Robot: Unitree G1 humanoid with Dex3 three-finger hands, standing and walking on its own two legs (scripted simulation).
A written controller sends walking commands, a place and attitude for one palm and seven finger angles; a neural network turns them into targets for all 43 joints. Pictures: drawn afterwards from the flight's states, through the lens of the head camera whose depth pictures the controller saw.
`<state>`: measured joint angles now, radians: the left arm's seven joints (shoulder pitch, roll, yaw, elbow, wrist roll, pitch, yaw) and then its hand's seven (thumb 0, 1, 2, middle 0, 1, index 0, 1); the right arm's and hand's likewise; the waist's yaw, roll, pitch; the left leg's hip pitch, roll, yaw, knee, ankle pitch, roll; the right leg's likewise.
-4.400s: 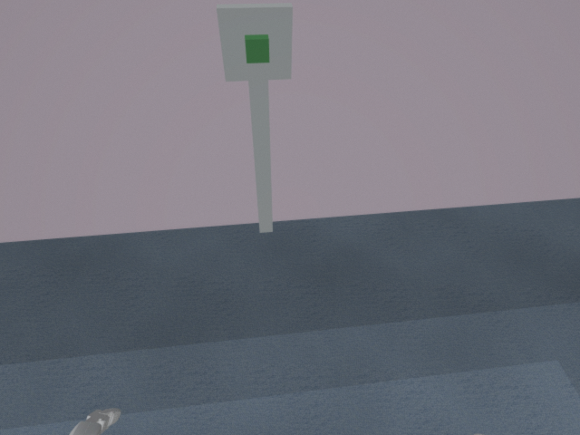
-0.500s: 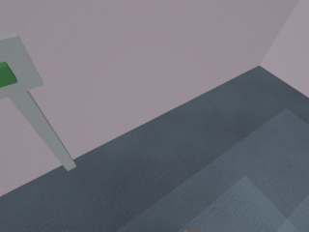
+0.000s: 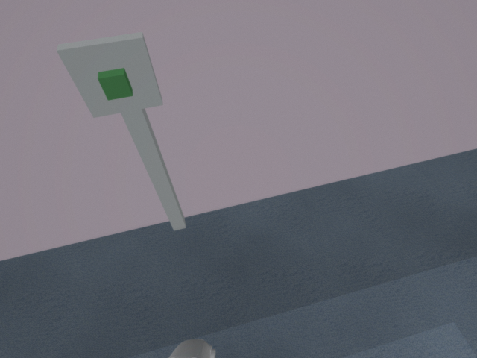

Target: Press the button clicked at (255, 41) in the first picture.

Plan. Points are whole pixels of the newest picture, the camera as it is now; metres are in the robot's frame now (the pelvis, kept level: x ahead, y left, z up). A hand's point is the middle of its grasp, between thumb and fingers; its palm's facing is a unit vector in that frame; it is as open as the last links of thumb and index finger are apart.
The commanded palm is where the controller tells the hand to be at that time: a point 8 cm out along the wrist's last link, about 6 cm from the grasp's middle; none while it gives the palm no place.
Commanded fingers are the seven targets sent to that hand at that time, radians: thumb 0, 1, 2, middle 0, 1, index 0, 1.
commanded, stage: turn to face it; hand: left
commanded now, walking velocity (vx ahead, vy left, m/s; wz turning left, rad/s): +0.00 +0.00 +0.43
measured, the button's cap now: (116, 83) +0.71 +0.34 +0.06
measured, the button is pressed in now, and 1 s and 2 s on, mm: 0 0 0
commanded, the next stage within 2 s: take the last steps up to it in 0.40 s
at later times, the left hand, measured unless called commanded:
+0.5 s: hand out of the picture +0.04 +0.30 -0.17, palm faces +0.23 -0.95 -0.22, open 7.4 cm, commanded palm none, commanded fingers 0.00 0.90 0.90 -0.20 -0.30 -0.20 -0.30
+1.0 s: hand out of the picture +0.03 +0.19 -0.16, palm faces +0.28 -0.93 -0.23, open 7.2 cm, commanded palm none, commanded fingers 0.00 0.90 0.90 -0.20 -0.30 -0.20 -0.30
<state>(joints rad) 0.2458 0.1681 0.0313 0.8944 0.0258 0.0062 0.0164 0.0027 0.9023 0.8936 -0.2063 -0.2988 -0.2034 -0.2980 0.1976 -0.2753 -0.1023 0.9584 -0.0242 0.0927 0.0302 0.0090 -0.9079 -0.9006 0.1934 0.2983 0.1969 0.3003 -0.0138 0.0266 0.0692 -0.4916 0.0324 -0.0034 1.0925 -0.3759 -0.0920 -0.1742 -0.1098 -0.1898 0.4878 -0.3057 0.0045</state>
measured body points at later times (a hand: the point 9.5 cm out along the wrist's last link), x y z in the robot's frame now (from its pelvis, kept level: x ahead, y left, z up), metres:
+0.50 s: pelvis +0.01 +0.08 +0.00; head +0.03 +0.11 +0.45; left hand +0.03 +0.35 -0.15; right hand +0.13 -0.15 -0.13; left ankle -0.02 +0.14 -0.74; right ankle +0.02 -0.10 -0.66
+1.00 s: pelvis +0.10 +0.02 +0.00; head +0.11 +0.00 +0.45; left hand +0.02 +0.24 -0.14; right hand +0.13 -0.21 -0.17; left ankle +0.07 +0.17 -0.66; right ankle +0.05 -0.06 -0.74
